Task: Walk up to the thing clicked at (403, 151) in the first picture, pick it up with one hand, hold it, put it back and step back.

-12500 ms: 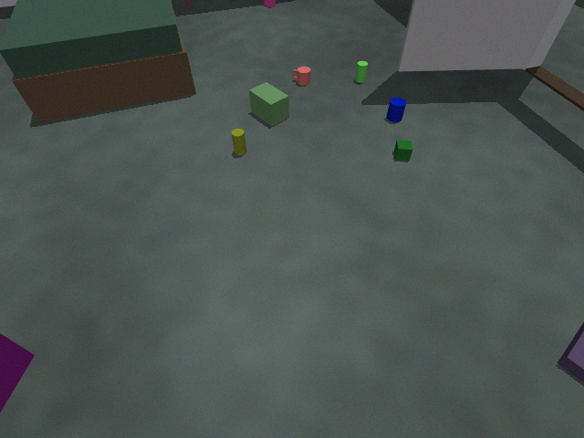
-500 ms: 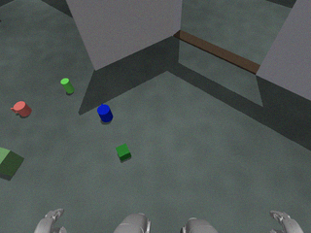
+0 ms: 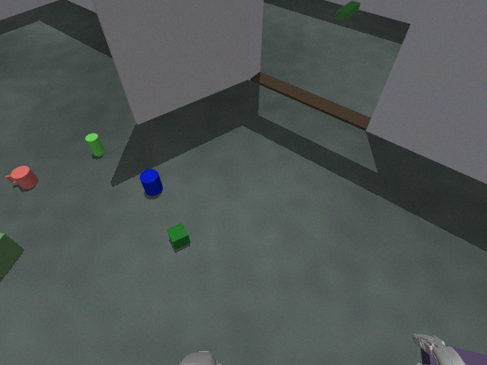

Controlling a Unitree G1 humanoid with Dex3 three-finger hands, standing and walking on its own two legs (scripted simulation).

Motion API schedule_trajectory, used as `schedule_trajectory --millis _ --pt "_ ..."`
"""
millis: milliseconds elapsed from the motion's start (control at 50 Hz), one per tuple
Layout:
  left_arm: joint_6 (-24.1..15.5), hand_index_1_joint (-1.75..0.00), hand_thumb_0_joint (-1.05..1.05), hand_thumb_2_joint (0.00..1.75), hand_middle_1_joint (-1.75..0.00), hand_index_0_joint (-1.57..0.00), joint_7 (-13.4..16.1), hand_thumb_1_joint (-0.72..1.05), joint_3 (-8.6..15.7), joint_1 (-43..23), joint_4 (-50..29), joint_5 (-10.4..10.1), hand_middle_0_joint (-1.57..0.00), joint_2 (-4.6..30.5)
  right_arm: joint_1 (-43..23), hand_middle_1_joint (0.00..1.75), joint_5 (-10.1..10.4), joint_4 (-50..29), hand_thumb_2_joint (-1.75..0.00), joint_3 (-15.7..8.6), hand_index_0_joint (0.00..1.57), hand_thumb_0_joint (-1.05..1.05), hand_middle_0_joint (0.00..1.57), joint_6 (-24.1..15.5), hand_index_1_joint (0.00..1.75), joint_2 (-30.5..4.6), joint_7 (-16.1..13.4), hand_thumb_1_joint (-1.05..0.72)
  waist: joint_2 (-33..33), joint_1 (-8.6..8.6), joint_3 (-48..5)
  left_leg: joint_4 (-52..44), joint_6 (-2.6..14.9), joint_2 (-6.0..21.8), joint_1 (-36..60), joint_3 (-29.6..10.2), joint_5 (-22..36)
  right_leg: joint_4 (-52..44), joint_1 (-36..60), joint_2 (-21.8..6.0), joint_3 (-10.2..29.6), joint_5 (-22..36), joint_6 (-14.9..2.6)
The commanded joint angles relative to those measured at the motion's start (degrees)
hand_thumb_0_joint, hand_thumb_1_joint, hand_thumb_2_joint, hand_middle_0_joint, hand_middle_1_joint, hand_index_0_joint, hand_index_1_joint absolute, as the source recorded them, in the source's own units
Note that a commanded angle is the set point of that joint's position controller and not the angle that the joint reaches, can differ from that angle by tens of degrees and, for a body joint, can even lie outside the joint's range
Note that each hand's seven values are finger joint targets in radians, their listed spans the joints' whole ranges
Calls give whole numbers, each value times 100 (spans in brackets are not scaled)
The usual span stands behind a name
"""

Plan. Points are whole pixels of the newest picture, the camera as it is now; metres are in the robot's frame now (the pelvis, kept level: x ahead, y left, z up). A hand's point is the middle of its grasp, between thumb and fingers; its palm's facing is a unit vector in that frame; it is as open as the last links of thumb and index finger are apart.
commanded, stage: walk up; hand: left
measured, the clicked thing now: (178, 236) +0.72 +0.30 -0.72
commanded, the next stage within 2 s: stand in 1.04 s
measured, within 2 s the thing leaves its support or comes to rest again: neither
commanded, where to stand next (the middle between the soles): +0.35 +0.03 m, yaw +4 degrees
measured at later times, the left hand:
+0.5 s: hand out of the picture +0.09 +0.27 -0.13, palm faces +0.06 -0.92 -0.38, open 7.4 cm
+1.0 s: hand out of the picture +0.10 +0.27 -0.14, palm faces +0.10 -0.94 -0.34, open 7.4 cm
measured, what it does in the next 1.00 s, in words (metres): stands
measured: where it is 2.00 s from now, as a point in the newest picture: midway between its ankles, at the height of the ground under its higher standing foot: outside the picture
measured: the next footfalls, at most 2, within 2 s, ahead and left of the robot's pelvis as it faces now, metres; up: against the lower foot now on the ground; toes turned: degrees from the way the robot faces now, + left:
none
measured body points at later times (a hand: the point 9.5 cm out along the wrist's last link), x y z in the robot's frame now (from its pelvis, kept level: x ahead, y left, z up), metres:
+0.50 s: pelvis +0.00 -0.01 +0.01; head +0.01 -0.01 +0.46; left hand +0.09 +0.32 -0.10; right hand +0.08 -0.31 -0.12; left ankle +0.01 +0.13 -0.72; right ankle +0.01 -0.13 -0.72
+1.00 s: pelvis +0.03 +0.00 +0.02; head +0.04 +0.01 +0.47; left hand +0.10 +0.32 -0.11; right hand +0.16 -0.28 -0.10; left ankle +0.01 +0.13 -0.72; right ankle +0.01 -0.13 -0.72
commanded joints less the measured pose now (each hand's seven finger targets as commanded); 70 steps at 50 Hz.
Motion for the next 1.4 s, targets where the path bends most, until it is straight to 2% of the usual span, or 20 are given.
schedule_trajectory --millis 0,100,160,180,200,220,240,360,400,420,440,460,500,560,600,680,880,1000,1040,1380 --pt "-358 -30 0 90 -30 -20 105 90 332 -884 -721 21 -20 1524 -139 30 145 -234 -90 -307 20 0 20 -154 30 -1103 -61 -90 -507 -69 498 984 -87 -278 -316 -852 -527 -2047 -1337 -1874 2354 -2004 -1193" --pt "-364 -30 0 90 -30 -20 67 90 349 -669 -630 46 -20 1495 53 30 83 -60 -90 -257 20 0 20 -298 30 -998 18 -90 -1267 118 145 -131 -114 -332 -116 -203 -567 -1744 -509 -1457 1326 -942 -953" --pt "-236 -30 0 90 -30 -20 29 90 236 -745 -637 -40 -20 1310 481 30 45 216 -90 -302 20 0 20 -421 30 -907 -29 -90 -949 -116 -208 -1851 -21 -566 1222 86 406 -705 -685 -1157 673 471 -668" --pt "-208 -30 0 90 -30 -20 34 90 137 -633 -609 -69 -20 1055 570 30 6 239 -90 -345 20 0 20 -477 30 -962 -73 -90 -584 -165 -383 -2146 48 -224 1750 -493 695 -52 -964 -933 370 963 -495" --pt "-191 -30 0 90 -30 -20 25 90 55 -643 -625 -177 -20 737 483 30 -25 187 -90 -376 20 0 20 -531 30 -1334 -103 -90 553 -106 -550 -2571 552 962 1715 -2400 532 789 -1474 -270 -134 45 -120" --pt "-156 -30 0 90 -30 -20 87 90 209 -733 -504 -182 -20 1152 512 30 18 178 -90 -451 20 0 20 -527 30 -1742 -71 -90 464 -143 -437 -2683 1236 1468 980 -3024 -304 1350 -1196 -240 33 -1299 -148" --pt "-161 -30 0 90 -30 -20 87 90 208 -744 -504 -169 -20 1235 444 30 10 176 -90 -434 20 0 20 -539 30 -1638 -73 -90 279 -110 -343 -2685 1358 1469 871 -2949 -379 1593 -1198 -344 243 -1357 -172" --pt "-285 -30 0 90 -30 -20 75 90 132 -413 -195 -162 -20 898 -90 30 75 140 -90 -244 20 0 20 -444 30 -1196 -95 -90 749 147 -497 -1813 608 614 555 -1129 1648 -857 64 -210 -332 385 -153" --pt "-350 -30 0 90 -30 -20 128 90 224 -328 -120 -62 -20 1182 -53 30 180 109 -90 -122 20 0 20 -403 30 -878 -101 -90 87 239 -807 -1111 200 224 -168 -764 1589 -1221 1136 -644 430 987 -303" --pt "-385 -30 0 90 -30 -20 146 90 250 -373 -134 -44 -20 1480 -76 30 212 89 -90 -94 20 0 20 -384 30 -715 -95 -90 -511 179 -737 -611 -3 -281 -524 -444 612 -1581 981 -1395 1508 454 -640" --pt "-374 -30 0 90 -30 -20 114 90 260 -839 -237 -54 -20 1700 72 30 167 201 -90 -137 20 0 20 -341 30 -743 -137 -90 -827 25 -505 -147 -18 -439 -40 -240 -660 -1731 -7 -2097 1939 -117 -1151" --pt "-371 -30 0 90 -30 -20 93 90 232 -1238 -386 -54 -20 1581 280 30 121 348 -90 -181 20 0 20 -336 30 -869 -137 -90 -768 -132 -277 -17 -34 -255 193 -187 -718 -1670 -405 -2165 1883 -184 -1289" --pt "-384 -30 0 90 -30 -20 110 90 148 -1374 -393 -78 -20 1350 284 30 119 444 -90 -133 20 0 20 -370 30 -800 -110 -90 -902 -142 -108 -528 33 -204 166 -206 -369 -1506 -332 -1824 1319 538 -1046" --pt "-324 -30 0 90 -30 -20 70 90 62 -1419 -313 -143 -20 1169 403 30 45 618 -90 -178 20 0 20 -489 30 -898 -116 -90 -747 -217 -523 -1734 134 90 1325 -563 2007 -769 -527 -1103 364 1825 -409" --pt "-310 -30 0 90 -30 -20 68 90 65 -1206 -159 -231 -20 1074 -105 30 82 531 -90 -145 20 0 20 -530 30 -1104 -79 -90 -335 96 -568 -1722 361 449 879 -995 2181 -833 -71 -652 47 978 -154" --pt "-321 -30 0 90 -30 -20 93 90 46 -1299 -15 -223 -20 1125 -176 30 104 681 -90 -95 20 0 20 -504 30 -1015 -121 -90 25 -22 -793 -1693 214 277 959 -572 2772 -798 447 -832 146 1972 -283" --pt "-295 -30 0 90 -30 -20 106 90 -1 -1404 272 -176 -20 1122 -678 30 106 767 -90 -61 20 0 20 -414 30 -910 -123 -90 -79 -31 -754 -1904 213 274 989 -529 2184 -1182 549 -840 83 1820 -213" --pt "-317 -30 0 90 -30 -20 109 90 -11 -1441 314 -179 -20 1110 -717 30 105 855 -90 -48 20 0 20 -400 30 -876 -111 -90 -150 -60 -915 -1904 152 246 1286 -413 2555 -1270 641 -905 101 2180 -181" --pt "-311 -30 0 90 -30 -20 119 90 -119 -1366 440 -185 -20 976 -771 30 147 882 -90 -29 20 0 20 -407 30 -946 -125 -90 -17 -80 -1000 -2008 142 411 1753 -478 3458 -1328 572 -965 120 2878 -128" --pt "-323 -30 0 90 -30 -20 110 90 -236 -1282 678 -150 -20 1092 -807 30 140 1159 -90 44 20 0 20 -357 30 -923 -61 -90 -199 -55 -691 -2598 56 347 1512 -447 1952 -1808 432 -971 207 1565 -93"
